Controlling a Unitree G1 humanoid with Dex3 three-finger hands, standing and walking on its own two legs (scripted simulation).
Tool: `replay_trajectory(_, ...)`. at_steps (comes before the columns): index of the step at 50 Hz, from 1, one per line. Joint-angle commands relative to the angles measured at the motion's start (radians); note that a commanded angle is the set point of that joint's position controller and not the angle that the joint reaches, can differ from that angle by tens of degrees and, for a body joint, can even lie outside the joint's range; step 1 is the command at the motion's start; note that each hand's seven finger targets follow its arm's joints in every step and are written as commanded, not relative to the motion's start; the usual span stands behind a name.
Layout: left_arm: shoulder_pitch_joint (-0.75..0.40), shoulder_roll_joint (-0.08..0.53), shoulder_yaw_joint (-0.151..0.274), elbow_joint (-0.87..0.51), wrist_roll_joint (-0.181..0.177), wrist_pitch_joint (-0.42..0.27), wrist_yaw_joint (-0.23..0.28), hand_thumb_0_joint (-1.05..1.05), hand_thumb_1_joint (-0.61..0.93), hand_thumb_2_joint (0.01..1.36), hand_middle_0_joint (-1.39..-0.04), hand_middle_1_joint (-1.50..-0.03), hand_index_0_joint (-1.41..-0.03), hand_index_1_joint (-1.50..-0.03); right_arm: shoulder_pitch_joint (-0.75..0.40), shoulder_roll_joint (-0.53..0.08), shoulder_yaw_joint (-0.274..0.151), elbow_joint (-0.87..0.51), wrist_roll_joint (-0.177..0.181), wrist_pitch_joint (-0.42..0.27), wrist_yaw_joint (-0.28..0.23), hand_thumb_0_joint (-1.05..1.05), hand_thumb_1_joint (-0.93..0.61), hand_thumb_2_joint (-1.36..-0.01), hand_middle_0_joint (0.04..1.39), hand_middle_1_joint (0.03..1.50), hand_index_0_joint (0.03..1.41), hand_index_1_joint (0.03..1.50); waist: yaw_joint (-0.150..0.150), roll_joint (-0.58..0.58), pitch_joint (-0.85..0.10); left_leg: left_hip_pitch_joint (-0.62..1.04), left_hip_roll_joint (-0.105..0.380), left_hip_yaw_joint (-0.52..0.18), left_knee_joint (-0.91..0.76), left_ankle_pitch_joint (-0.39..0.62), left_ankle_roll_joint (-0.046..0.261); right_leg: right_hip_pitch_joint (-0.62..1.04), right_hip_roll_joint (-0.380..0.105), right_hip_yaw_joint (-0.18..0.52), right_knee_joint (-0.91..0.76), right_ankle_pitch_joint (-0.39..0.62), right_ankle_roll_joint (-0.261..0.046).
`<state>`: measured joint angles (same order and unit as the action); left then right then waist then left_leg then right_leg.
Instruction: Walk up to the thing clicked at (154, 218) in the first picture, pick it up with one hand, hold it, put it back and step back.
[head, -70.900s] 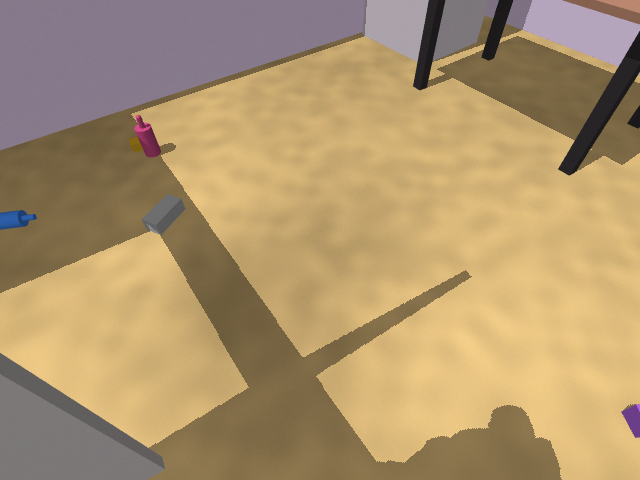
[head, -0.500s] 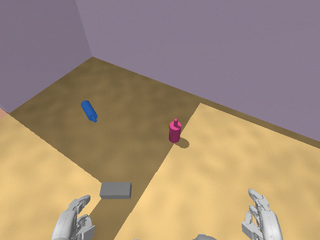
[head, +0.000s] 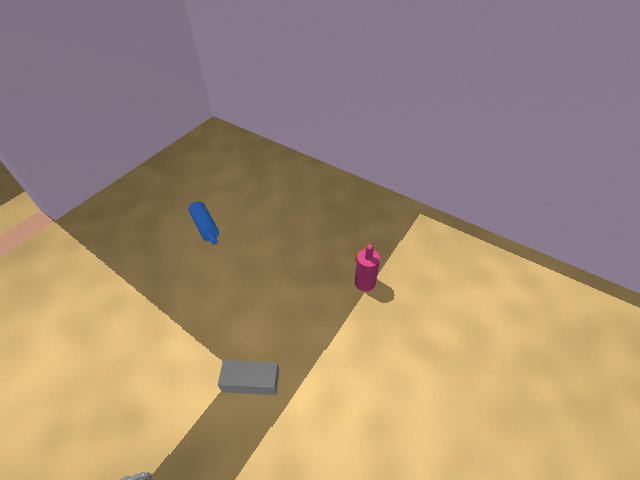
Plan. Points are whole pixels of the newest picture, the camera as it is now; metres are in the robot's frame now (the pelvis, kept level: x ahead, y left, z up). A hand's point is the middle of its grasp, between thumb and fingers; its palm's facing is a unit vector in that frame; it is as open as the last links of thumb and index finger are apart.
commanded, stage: stand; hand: left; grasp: from above
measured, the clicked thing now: (249, 377) +0.49 +0.27 -0.72
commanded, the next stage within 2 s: none
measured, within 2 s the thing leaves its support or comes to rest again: neither
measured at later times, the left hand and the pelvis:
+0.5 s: hand out of the picture +0.04 +0.23 -0.14, palm faces +0.06 -0.93 -0.35, open 7.3 cm; pelvis -0.01 -0.01 +0.02, yaw +1 degrees
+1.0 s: hand out of the picture +0.06 +0.22 -0.13, palm faces +0.04 -0.94 -0.34, open 7.3 cm; pelvis +0.00 -0.02 +0.03, yaw +1 degrees
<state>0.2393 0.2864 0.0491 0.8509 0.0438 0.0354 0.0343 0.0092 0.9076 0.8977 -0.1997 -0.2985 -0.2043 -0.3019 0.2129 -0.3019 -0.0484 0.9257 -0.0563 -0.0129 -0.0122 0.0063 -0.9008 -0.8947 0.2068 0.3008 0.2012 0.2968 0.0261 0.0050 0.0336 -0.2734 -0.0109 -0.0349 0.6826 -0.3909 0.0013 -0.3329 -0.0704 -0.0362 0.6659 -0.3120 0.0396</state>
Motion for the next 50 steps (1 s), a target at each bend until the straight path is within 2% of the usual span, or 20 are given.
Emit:
replay_trajectory(1, -0.06, 0.161, 0.036, -0.016, -0.009, -0.05, 0.009, 0.0, 0.9, 0.9, -0.2, -0.3, -0.2, -0.301, -0.041, -0.166, -0.042, -0.045, 0.015, -0.025, -0.023, 0.0, -0.9, -0.9, 0.2, 0.3, 0.2, 0.3, -0.011, 0.009, -0.071, 0.007, 0.076, -0.09, -0.207, 0.309, 0.041, 0.148, -0.041, 0.056, -0.145, 0.233, -0.069)
replay_trajectory(7, -0.067, 0.176, 0.026, 0.093, -0.013, -0.051, 0.013, 0.0, 0.9, 0.9, -0.2, -0.3, -0.2, -0.301, -0.052, -0.169, -0.034, 0.023, 0.024, -0.012, -0.024, 0.0, -0.9, -0.9, 0.2, 0.3, 0.2, 0.3, -0.011, 0.001, -0.036, 0.053, 0.081, -0.088, -0.272, 0.274, 0.031, 0.187, -0.053, 0.058, -0.234, 0.205, -0.057)
replay_trajectory(10, -0.081, 0.183, 0.023, 0.132, -0.011, -0.048, 0.011, 0.0, 0.9, 0.9, -0.2, -0.3, -0.2, -0.301, -0.062, -0.171, -0.03, 0.047, 0.026, -0.006, -0.022, 0.0, -0.9, -0.9, 0.2, 0.3, 0.2, 0.3, -0.009, 0.003, -0.004, 0.054, 0.086, -0.092, -0.317, 0.209, 0.028, 0.185, -0.047, 0.052, -0.27, 0.12, -0.053)
replay_trajectory(13, -0.095, 0.19, 0.022, 0.16, -0.013, -0.05, 0.01, 0.0, 0.9, 0.9, -0.2, -0.3, -0.2, -0.301, -0.059, -0.174, -0.026, 0.068, 0.027, -0.005, -0.021, 0.0, -0.9, -0.9, 0.2, 0.3, 0.2, 0.3, -0.012, 0.004, 0.005, 0.043, 0.086, -0.091, -0.343, 0.207, 0.025, 0.218, -0.051, 0.059, -0.295, 0.133, -0.047)
replay_trajectory(15, -0.097, 0.193, 0.021, 0.179, -0.011, -0.05, 0.008, 0.0, 0.9, 0.9, -0.2, -0.3, -0.2, -0.301, -0.066, -0.171, -0.025, 0.08, 0.027, -0.003, -0.019, 0.0, -0.9, -0.9, 0.2, 0.3, 0.2, 0.3, -0.008, -0.002, 0.018, 0.055, 0.085, -0.087, -0.351, 0.195, 0.022, 0.21, -0.052, 0.062, -0.312, 0.104, -0.047)
replay_trajectory(18, -0.105, 0.197, 0.022, 0.199, -0.014, -0.053, 0.007, 0.0, 0.9, 0.9, -0.2, -0.3, -0.2, -0.301, -0.068, -0.175, -0.023, 0.093, 0.028, -0.003, -0.018, 0.0, -0.9, -0.9, 0.2, 0.3, 0.2, 0.3, -0.005, -0.001, 0.003, 0.054, 0.09, -0.091, -0.366, 0.209, 0.022, 0.245, -0.055, 0.059, -0.321, 0.131, -0.045)
replay_trajectory(24, -0.125, 0.213, 0.022, 0.226, -0.016, -0.052, 0.001, 0.0, 0.9, 0.9, -0.2, -0.3, -0.2, -0.301, -0.062, -0.174, -0.018, 0.115, 0.029, -0.001, -0.014, 0.0, -0.9, -0.9, 0.2, 0.3, 0.2, 0.3, -0.007, -0.006, 0.026, 0.042, 0.086, -0.086, -0.389, 0.155, 0.017, 0.238, -0.054, 0.064, -0.351, 0.079, -0.043)
replay_trajectory(28, -0.131, 0.213, 0.019, 0.236, -0.015, -0.055, 0.0, 0.0, 0.9, 0.9, -0.2, -0.3, -0.2, -0.301, -0.075, -0.184, -0.018, 0.119, 0.03, -0.003, -0.014, 0.0, -0.9, -0.9, 0.2, 0.3, 0.2, 0.3, -0.005, -0.015, 0.005, 0.084, 0.097, -0.086, -0.383, 0.207, 0.017, 0.233, -0.06, 0.068, -0.364, 0.1, -0.047)
replay_trajectory(29, -0.143, 0.221, 0.021, 0.236, -0.017, -0.055, 0.0, 0.0, 0.9, 0.9, -0.2, -0.3, -0.2, -0.301, -0.067, -0.185, -0.016, 0.123, 0.031, -0.002, -0.014, 0.0, -0.9, -0.9, 0.2, 0.3, 0.2, 0.3, -0.012, -0.006, 0.006, 0.071, 0.093, -0.081, -0.384, 0.2, 0.016, 0.238, -0.058, 0.071, -0.369, 0.097, -0.046)
replay_trajectory(35, -0.148, 0.225, 0.018, 0.248, -0.019, -0.054, -0.005, 0.0, 0.9, 0.9, -0.2, -0.3, -0.2, -0.301, -0.07, -0.194, -0.01, 0.134, 0.032, -0.003, -0.012, 0.0, -0.9, -0.9, 0.2, 0.3, 0.2, 0.3, -0.009, -0.009, 0.009, 0.074, 0.099, -0.083, -0.394, 0.192, 0.014, 0.239, -0.059, 0.075, -0.372, 0.087, -0.048)
replay_trajectory(38, -0.144, 0.223, 0.017, 0.253, -0.023, -0.054, -0.007, 0.0, 0.9, 0.9, -0.2, -0.3, -0.2, -0.301, -0.079, -0.199, -0.006, 0.138, 0.031, -0.006, -0.015, 0.0, -0.9, -0.9, 0.2, 0.3, 0.2, 0.3, -0.003, 0.015, -0.007, 0.084, 0.108, -0.084, -0.398, 0.243, 0.014, 0.256, -0.062, 0.07, -0.359, 0.163, -0.05)
replay_trajectory(45, -0.16, 0.227, 0.016, 0.262, -0.025, -0.056, -0.009, 0.0, 0.9, 0.9, -0.2, -0.3, -0.2, -0.301, -0.087, -0.205, 0.0, 0.145, 0.034, -0.006, -0.015, 0.0, -0.9, -0.9, 0.2, 0.3, 0.2, 0.3, -0.009, 0.002, -0.019, 0.105, 0.111, -0.076, -0.393, 0.268, 0.016, 0.255, -0.06, 0.067, -0.367, 0.184, -0.048)
replay_trajectory(48, -0.176, 0.232, 0.018, 0.26, -0.028, -0.058, -0.009, 0.0, 0.9, 0.9, -0.2, -0.3, -0.2, -0.301, -0.075, -0.206, 0.003, 0.149, 0.033, -0.006, -0.015, 0.0, -0.9, -0.9, 0.2, 0.3, 0.2, 0.3, -0.015, 0.0, -0.026, 0.106, 0.114, -0.07, -0.392, 0.293, 0.014, 0.274, -0.066, 0.074, -0.363, 0.224, -0.051)
replay_trajectory(50, -0.174, 0.23, 0.017, 0.26, -0.028, -0.056, -0.01, 0.0, 0.9, 0.9, -0.2, -0.3, -0.2, -0.301, -0.084, -0.212, 0.001, 0.149, 0.035, -0.007, -0.016, 0.0, -0.9, -0.9, 0.2, 0.3, 0.2, 0.3, -0.012, 0.01, -0.025, 0.106, 0.113, -0.071, -0.398, 0.291, 0.01, 0.269, -0.062, 0.07, -0.365, 0.207, -0.052)
